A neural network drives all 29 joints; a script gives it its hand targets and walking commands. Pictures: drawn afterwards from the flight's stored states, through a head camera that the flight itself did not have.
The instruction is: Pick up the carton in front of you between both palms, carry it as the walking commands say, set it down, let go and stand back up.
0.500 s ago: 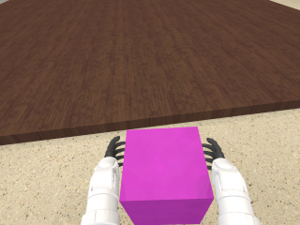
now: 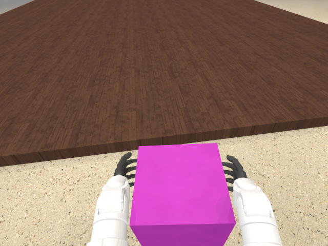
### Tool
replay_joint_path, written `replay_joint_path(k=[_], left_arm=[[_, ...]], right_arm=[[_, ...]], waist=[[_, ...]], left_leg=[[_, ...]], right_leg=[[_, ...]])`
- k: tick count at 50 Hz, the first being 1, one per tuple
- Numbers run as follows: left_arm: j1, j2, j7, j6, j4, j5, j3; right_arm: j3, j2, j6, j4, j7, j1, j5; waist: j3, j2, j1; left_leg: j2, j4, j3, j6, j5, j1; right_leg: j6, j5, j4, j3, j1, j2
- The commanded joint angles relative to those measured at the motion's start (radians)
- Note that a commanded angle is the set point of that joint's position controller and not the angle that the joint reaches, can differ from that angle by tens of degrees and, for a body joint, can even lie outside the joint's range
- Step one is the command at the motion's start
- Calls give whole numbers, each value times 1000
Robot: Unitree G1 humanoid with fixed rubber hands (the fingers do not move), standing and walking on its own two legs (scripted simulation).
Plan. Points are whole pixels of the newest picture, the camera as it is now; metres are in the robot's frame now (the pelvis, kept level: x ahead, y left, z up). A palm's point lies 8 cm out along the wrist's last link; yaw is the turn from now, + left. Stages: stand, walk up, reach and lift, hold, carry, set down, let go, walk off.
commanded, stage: hold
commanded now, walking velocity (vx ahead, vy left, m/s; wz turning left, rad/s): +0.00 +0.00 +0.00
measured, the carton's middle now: (180, 200) +0.29 +0.00 -0.04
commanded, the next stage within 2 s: carry in 0.42 s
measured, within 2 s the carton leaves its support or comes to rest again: neither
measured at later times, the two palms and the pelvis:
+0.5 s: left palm (118, 181) +0.28 +0.15 +0.06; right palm (240, 182) +0.28 -0.15 +0.05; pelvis -0.01 +0.00 +0.00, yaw +2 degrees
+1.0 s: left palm (124, 137) +0.42 +0.16 +0.08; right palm (226, 134) +0.42 -0.14 +0.08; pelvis +0.16 +0.00 -0.01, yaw +4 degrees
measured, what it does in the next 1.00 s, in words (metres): walks ahead: right foot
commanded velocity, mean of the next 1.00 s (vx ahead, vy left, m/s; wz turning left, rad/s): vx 0.31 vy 0.00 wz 0.00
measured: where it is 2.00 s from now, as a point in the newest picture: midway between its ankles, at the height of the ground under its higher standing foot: (163, 187)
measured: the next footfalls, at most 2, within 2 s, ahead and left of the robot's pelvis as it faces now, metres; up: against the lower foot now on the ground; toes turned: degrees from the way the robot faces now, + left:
right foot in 0.88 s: +0.20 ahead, -0.10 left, +0.00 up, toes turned -8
left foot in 1.26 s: +0.48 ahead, +0.15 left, +0.00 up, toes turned +16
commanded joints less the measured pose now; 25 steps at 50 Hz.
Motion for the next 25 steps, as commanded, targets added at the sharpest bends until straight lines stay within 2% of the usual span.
replay_joint_path(k=[1, 8, 20, 21, 22, 23, 24, 25], left_arm=[[-374, -964, -237, 13, -51, -260, -553], [-388, -918, -242, 56, -19, -235, -494], [-500, -944, -262, 39, 30, -231, -488], [-517, -931, -260, 47, 10, -232, -503], [-501, -927, -255, 51, 12, -235, -499], [-494, -924, -249, 53, -11, -238, -511], [-486, -920, -240, 58, -37, -241, -528], [-468, -921, -232, 68, -56, -248, -541]], right_arm=[[569, 916, -27, -133, 253, -499, 291], [499, 877, 17, -94, 252, -493, 252], [506, 929, 3, -46, 263, -609, 256], [513, 936, 6, -44, 261, -632, 263], [518, 924, 5, -62, 259, -637, 271], [541, 926, 6, -84, 257, -651, 285], [558, 923, 11, -107, 255, -662, 298], [578, 931, 20, -129, 252, -661, 313]], waist=[[-284, 4, 7], [-130, 5, 1], [-171, -4, 12], [-174, -82, 8], [-190, -98, 4], [-169, -116, 11], [-187, -176, 17], [-219, -187, 14]], left_leg=[[-50, -55, -7, -17, 316, 46], [-43, -86, 5, -10, 111, -18], [-43, -69, 17, 2, 30, -40], [91, 23, 2, 8, -156, -175], [74, 43, 7, 0, -333, -194], [39, 94, 41, -6, -416, -252], [2, 232, 113, -17, -308, -248], [16, 311, 124, -20, -209, -252]], right_leg=[[7, 254, -26, -5, 137, 70], [-9, 78, -51, -11, 92, 65], [-4, 19, -34, -13, 93, 56], [-12, -199, -5, 11, -33, -111], [-23, -456, -71, 79, -97, -139], [-39, -627, -116, 120, -139, -162], [-69, -643, -147, 186, -157, -211], [-96, -554, -153, 224, -155, -254]])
